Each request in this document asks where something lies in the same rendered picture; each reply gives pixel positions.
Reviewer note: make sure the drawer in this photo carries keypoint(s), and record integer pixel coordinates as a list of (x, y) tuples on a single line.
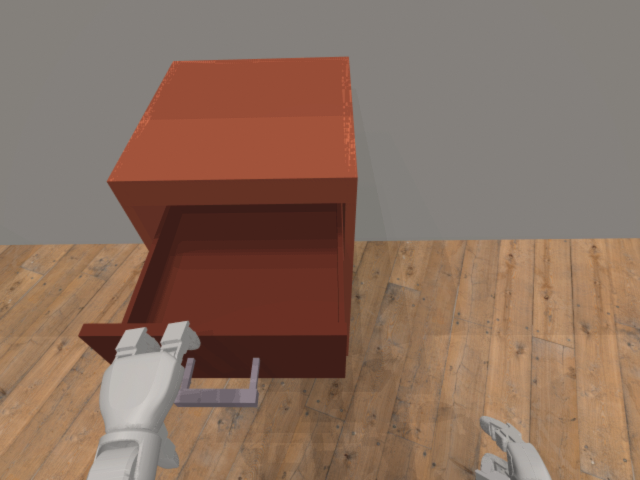
[(254, 281)]

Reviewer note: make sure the robot right hand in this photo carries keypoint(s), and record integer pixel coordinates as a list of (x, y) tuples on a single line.
[(524, 462)]

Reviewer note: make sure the left robot forearm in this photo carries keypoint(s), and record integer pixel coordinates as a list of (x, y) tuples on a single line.
[(126, 454)]

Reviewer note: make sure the robot left hand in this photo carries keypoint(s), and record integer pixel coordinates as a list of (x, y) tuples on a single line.
[(139, 388)]

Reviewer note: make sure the cabinet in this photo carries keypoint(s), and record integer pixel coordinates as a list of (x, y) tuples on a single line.
[(245, 131)]

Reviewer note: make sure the handle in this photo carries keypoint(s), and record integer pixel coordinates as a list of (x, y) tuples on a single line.
[(217, 397)]

